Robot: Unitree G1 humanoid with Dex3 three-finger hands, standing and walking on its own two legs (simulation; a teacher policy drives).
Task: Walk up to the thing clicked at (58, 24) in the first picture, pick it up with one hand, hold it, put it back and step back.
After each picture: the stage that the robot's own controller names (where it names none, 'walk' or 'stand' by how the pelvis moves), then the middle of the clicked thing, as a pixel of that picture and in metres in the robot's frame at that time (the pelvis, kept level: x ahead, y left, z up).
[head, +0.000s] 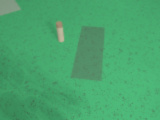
stand; (60, 32) +1.46 +0.29 -0.66
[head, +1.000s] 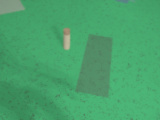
walk; (66, 39) +1.32 +0.13 -0.63
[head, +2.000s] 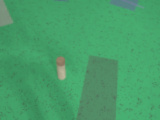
walk; (61, 68) +0.84 +0.18 -0.63
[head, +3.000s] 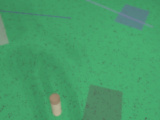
walk; (56, 105) +0.54 +0.19 -0.64
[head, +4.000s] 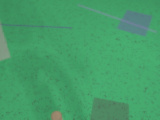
stand; out of the picture +0.44 +0.20 -0.64
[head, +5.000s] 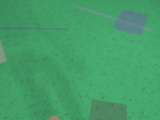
walk; out of the picture +0.41 +0.22 -0.66
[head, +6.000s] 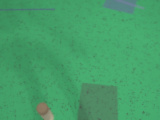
stand; (45, 113) +0.40 +0.28 -0.62
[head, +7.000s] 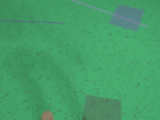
stand; out of the picture +0.41 +0.23 -0.63
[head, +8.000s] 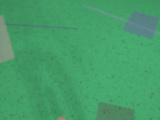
stand; out of the picture +0.40 +0.16 -0.65
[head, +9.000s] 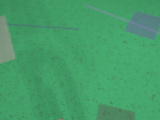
stand; out of the picture +0.38 +0.17 -0.66
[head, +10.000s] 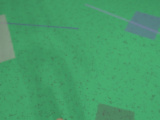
stand; out of the picture +0.38 +0.18 -0.66
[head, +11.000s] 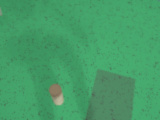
go down; (57, 95) +0.43 +0.15 -0.53
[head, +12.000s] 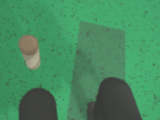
go down; (31, 54) +0.49 +0.17 -0.27
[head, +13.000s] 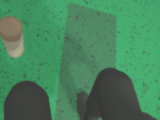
close in; (13, 40) +0.49 +0.18 -0.23
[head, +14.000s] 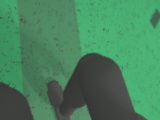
close; out of the picture +0.49 +0.22 -0.18
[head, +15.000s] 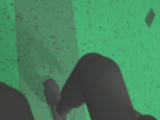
lift; out of the picture +0.48 +0.22 -0.18
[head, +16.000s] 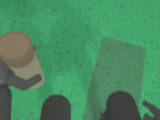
lift; (26, 66) +0.36 +0.18 -0.01
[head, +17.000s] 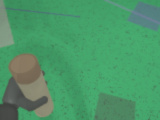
hold; (35, 89) +0.30 +0.17 +0.04
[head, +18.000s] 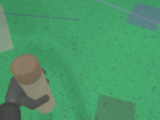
hold; (37, 88) +0.31 +0.16 +0.04
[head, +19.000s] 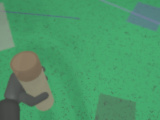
hold; (36, 85) +0.32 +0.17 +0.04
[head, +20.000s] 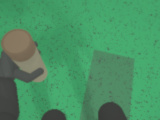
crouch; (30, 61) +0.40 +0.16 -0.02
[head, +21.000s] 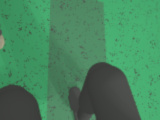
lower; out of the picture +0.50 +0.19 -0.11
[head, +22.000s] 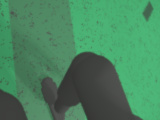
lower; out of the picture +0.49 +0.24 -0.19
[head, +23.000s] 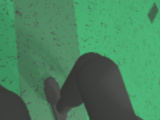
lower; out of the picture +0.49 +0.24 -0.19
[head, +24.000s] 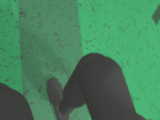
lower; out of the picture +0.48 +0.23 -0.18
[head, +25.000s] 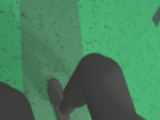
lower; out of the picture +0.47 +0.23 -0.18
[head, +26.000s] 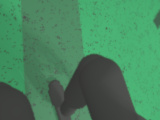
open; out of the picture +0.47 +0.22 -0.18
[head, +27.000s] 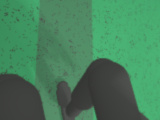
stand; out of the picture +0.47 +0.21 -0.19
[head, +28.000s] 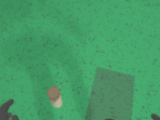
stand; (55, 98) +0.41 +0.15 -0.52
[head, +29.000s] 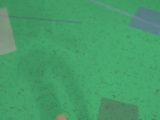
stand; out of the picture +0.39 +0.14 -0.60
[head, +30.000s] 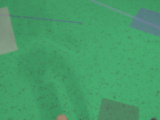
stand; out of the picture +0.39 +0.14 -0.60
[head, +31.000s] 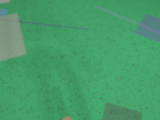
stand; out of the picture +0.40 +0.13 -0.64
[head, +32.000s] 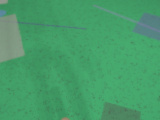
stand; out of the picture +0.40 +0.15 -0.66
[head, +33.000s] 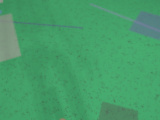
stand; out of the picture +0.38 +0.17 -0.66
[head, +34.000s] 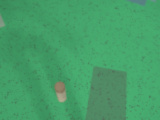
walk; (60, 92) +0.51 +0.14 -0.64
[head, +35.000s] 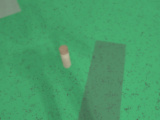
walk; (65, 57) +0.85 +0.22 -0.63
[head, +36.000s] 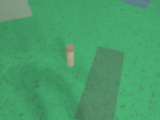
stand; (70, 55) +1.03 +0.14 -0.64
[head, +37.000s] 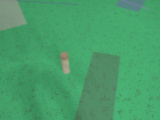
stand; (65, 63) +0.99 +0.18 -0.66
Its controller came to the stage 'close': yes
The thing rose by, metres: 0.68
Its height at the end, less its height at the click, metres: +0.00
